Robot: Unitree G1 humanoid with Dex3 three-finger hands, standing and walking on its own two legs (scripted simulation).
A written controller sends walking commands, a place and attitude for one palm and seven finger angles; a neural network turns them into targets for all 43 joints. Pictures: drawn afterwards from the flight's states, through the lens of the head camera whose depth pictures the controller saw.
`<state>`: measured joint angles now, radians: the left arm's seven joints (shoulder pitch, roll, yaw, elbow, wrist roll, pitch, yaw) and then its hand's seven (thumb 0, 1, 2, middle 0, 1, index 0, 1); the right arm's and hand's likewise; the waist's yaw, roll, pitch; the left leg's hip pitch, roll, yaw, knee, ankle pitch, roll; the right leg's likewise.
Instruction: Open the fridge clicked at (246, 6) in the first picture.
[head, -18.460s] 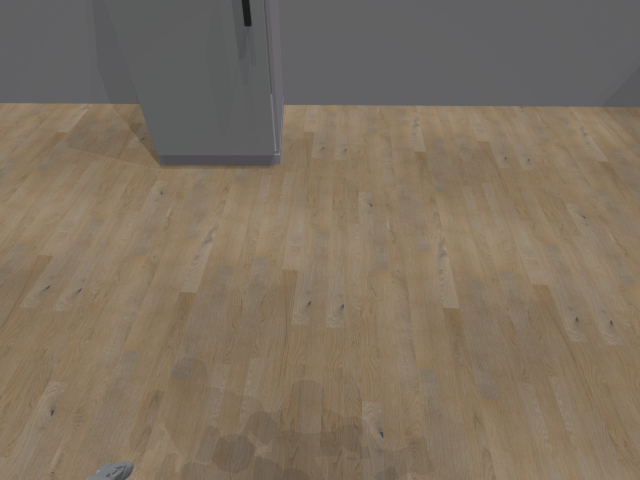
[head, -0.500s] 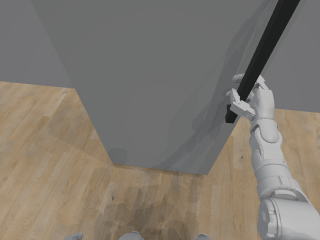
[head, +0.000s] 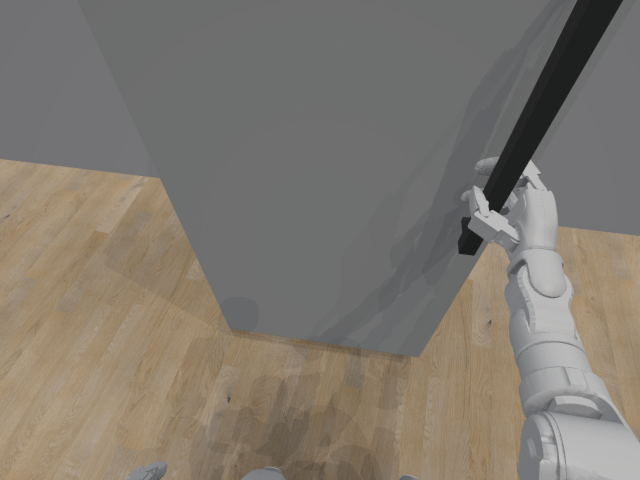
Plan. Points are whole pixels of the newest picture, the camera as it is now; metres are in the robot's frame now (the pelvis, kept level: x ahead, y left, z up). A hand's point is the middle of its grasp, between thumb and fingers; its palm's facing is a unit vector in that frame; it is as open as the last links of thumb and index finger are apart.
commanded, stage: grip the handle and tug to test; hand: right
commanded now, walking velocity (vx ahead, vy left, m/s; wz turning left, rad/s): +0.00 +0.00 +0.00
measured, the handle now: (513, 143) +0.50 -0.15 +0.17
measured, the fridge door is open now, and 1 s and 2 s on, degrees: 0 12 31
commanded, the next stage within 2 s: pull the door a little, standing still in 0.16 s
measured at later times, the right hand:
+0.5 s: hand (478, 216) +0.44 -0.13 +0.10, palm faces -0.01 +1.00 +0.00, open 5.9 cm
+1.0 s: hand (470, 279) +0.34 -0.11 +0.10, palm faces -0.11 +0.98 -0.14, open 6.2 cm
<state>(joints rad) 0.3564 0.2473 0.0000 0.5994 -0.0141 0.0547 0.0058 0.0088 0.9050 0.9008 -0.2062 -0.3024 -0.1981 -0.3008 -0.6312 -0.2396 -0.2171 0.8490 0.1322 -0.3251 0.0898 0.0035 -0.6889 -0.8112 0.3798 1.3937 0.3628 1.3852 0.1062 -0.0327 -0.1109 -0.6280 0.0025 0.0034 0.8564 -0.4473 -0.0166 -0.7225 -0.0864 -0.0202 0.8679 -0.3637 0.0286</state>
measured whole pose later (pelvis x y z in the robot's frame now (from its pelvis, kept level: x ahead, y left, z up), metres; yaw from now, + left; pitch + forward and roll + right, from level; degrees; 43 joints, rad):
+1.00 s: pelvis +0.11 -0.01 +0.04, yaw +1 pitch +6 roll +0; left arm 0.21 0.21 -0.02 0.50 0.02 0.06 0.06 0.01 0.91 0.90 -0.20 -0.30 -0.20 -0.30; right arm 0.35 -0.17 0.12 -0.16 0.04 -0.13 0.00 -0.02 -0.64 -0.77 0.35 1.35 0.36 1.35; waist 0.01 -0.06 -0.04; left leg -0.28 0.04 0.02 0.73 -0.32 -0.03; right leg -0.25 -0.04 -0.02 0.55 -0.33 0.01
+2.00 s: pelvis +0.02 +0.18 +0.05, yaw -27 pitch -1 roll +1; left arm 0.31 0.18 0.00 0.61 0.06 -0.09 0.08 0.01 0.91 0.90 -0.20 -0.30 -0.20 -0.30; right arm 0.29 -0.14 0.10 -0.07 -0.02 -0.08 -0.09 0.00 -0.64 -0.76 0.40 1.33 0.34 1.40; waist 0.09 -0.04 0.01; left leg -0.59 -0.04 0.08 1.04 -0.35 -0.04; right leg -0.15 -0.05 0.08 0.45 -0.29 0.04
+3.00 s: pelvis +0.18 +0.57 +0.04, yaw -68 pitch -2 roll -2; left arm 0.19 0.24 0.05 0.69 0.02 -0.11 0.12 0.02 0.90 0.90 -0.21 -0.30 -0.20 -0.30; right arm 0.38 -0.23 -0.25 -0.05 0.06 -0.13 -0.12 -0.05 -0.61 -0.77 0.37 1.22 0.37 1.40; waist 0.01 -0.06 0.11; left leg -0.27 0.06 0.14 0.56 -0.26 0.05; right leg -0.50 0.01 -0.02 1.22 -0.51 0.08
